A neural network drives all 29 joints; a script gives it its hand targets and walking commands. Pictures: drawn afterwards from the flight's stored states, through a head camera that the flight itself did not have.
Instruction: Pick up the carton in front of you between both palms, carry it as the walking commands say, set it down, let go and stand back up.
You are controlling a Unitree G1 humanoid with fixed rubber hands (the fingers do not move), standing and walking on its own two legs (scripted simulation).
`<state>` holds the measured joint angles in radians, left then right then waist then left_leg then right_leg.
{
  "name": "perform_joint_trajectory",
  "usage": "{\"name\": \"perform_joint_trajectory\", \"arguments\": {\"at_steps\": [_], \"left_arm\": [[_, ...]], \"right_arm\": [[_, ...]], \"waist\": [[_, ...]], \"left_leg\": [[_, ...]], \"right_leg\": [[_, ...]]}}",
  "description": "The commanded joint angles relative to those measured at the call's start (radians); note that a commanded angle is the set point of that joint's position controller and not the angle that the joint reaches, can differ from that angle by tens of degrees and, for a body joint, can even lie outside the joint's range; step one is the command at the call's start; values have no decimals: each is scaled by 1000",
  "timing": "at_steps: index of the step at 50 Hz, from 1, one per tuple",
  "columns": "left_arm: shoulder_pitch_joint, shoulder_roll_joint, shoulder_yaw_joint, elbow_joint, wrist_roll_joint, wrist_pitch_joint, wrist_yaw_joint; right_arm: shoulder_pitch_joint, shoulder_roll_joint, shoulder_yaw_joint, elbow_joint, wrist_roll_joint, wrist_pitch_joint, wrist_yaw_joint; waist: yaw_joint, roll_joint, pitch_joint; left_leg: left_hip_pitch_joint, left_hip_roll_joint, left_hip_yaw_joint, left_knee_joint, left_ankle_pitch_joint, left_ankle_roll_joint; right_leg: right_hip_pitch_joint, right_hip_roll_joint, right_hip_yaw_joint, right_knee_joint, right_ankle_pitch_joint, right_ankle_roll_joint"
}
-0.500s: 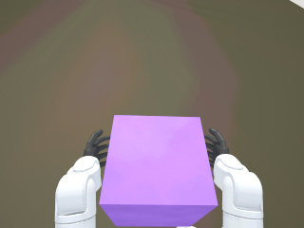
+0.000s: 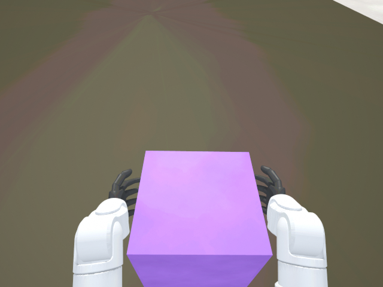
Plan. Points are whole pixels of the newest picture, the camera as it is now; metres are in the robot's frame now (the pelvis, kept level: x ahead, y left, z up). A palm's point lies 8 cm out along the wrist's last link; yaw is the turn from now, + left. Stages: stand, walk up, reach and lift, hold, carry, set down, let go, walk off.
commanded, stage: carry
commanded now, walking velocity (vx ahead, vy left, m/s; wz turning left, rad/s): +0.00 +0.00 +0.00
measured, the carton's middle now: (196, 225) +0.26 +0.00 +0.01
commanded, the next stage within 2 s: hold in 1.36 s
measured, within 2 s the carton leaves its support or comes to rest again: neither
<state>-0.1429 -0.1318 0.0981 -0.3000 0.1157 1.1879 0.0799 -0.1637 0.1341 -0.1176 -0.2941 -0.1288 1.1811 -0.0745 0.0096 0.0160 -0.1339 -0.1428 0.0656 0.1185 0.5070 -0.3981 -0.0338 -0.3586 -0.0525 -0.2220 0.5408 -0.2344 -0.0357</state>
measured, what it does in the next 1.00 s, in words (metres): shifts its weight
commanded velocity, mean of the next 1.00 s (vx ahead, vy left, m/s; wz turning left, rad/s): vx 0.00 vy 0.00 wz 0.00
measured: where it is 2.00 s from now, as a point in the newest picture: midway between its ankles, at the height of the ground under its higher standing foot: outside the picture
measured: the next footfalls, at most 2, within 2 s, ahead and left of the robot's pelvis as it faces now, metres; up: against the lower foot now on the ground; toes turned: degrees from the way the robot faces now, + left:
none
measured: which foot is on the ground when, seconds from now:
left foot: down 0.00-1.00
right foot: down 0.00-1.00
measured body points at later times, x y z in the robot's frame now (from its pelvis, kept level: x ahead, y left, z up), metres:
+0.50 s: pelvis -0.02 +0.02 +0.00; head -0.05 +0.02 +0.44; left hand +0.26 +0.17 +0.03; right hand +0.27 -0.13 +0.03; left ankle -0.11 +0.11 -0.73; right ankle +0.01 -0.10 -0.73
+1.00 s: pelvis -0.05 +0.02 +0.00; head -0.07 +0.02 +0.45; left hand +0.24 +0.17 +0.03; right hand +0.25 -0.13 +0.03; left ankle -0.11 +0.11 -0.73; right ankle +0.01 -0.10 -0.73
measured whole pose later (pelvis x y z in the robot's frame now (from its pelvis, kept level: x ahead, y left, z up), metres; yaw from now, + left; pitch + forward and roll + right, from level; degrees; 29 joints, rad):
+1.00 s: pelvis -0.05 +0.02 +0.00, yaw +0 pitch +2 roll +0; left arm -0.18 -0.14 0.15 0.15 0.23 0.74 0.02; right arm -0.19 0.14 -0.17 0.15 -0.23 0.73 -0.02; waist 0.00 0.01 -0.09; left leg -0.18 0.02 0.13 0.53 -0.38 0.03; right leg -0.37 -0.10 -0.21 0.52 -0.17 -0.01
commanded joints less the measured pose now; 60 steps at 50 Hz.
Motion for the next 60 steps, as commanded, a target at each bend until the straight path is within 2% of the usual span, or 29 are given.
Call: {"name": "perform_joint_trajectory", "arguments": {"at_steps": [1,7,11,14,19,24,27,30,34,38,48,60], "left_arm": [[-431,-925,-726,-35,-375,-24,-262],[-414,-901,-714,23,-330,-119,-262],[-394,-868,-689,50,-294,-190,-257],[-380,-832,-659,79,-259,-242,-253],[-389,-773,-584,157,-192,-339,-245],[-442,-746,-470,297,-116,-447,-240],[-493,-769,-420,386,-84,-513,-247],[-539,-826,-414,438,-77,-556,-261],[-541,-884,-450,436,-97,-558,-274],[-501,-890,-492,380,-128,-512,-274],[-514,-876,-498,351,-135,-493,-274],[-501,-870,-491,362,-129,-488,-275]], "right_arm": [[-368,921,724,-4,374,-11,261],[-355,897,706,60,330,-106,264],[-342,866,687,85,295,-178,262],[-331,834,662,112,263,-230,257],[-335,781,586,193,192,-327,245],[-382,757,470,334,114,-432,239],[-427,779,419,422,81,-498,245],[-471,837,414,472,75,-540,257],[-476,892,453,470,96,-542,271],[-441,899,500,418,130,-495,273],[-452,886,506,388,135,-478,272],[-439,881,498,397,127,-472,271]], "waist": [[-8,5,-248],[-9,18,-227],[-9,14,-231],[-9,17,-224],[-10,8,-196],[-9,-5,-165],[-8,-6,-153],[-8,-7,-158],[-9,-8,-182],[-10,-9,-198],[-9,-11,-171],[-9,-12,-178]], "left_leg": [[3,92,-36,-10,711,3],[26,107,-48,-10,776,19],[23,108,-53,-5,752,29],[24,111,-56,-5,734,37],[-16,100,-58,-23,586,45],[-48,93,-66,-58,433,53],[-66,91,-72,-79,363,59],[-74,88,-77,-89,327,64],[-70,86,-82,-84,326,67],[-67,85,-84,-73,345,67],[-99,83,-91,-84,286,72],[-101,83,-94,-79,294,75]], "right_leg": [[250,-117,104,41,688,-4],[224,-111,99,40,565,10],[220,-118,104,50,529,8],[197,-116,103,53,452,10],[200,-125,109,28,410,14],[197,-129,115,-10,346,17],[195,-127,120,-31,293,18],[200,-127,125,-42,270,18],[206,-128,127,-44,275,19],[203,-131,125,-41,289,19],[188,-132,129,-55,250,20],[189,-133,130,-57,257,20]]}}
